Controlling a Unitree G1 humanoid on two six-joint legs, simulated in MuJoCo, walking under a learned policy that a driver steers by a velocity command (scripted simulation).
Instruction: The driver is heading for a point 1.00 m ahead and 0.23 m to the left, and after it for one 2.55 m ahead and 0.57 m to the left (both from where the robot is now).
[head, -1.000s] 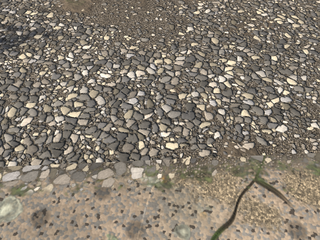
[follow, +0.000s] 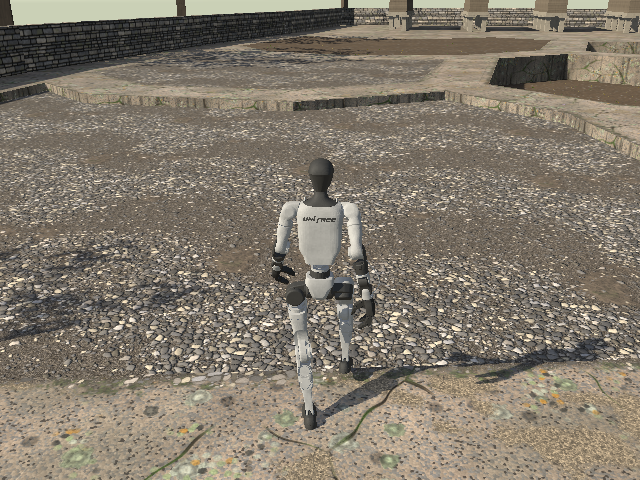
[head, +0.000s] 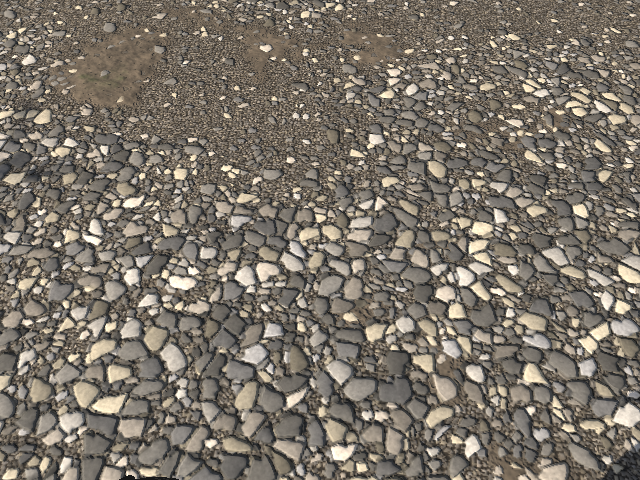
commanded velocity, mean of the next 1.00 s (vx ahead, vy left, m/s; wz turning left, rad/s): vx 0.95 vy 0.00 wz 0.49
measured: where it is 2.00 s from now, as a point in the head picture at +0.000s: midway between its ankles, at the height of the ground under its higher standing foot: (223, 238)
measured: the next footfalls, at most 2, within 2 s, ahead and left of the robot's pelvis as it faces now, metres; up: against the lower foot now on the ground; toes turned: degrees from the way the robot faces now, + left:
right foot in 0.10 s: +0.24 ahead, -0.08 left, +0.00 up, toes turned -5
left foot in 0.52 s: +0.63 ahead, +0.10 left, -0.19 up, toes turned +11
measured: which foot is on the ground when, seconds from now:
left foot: down 0.00-0.10, up 0.12-0.50, down 0.52-0.84, up 0.86-1.00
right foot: up 0.00-0.08, down 0.10-0.52, up 0.54-0.82, down 0.84-1.00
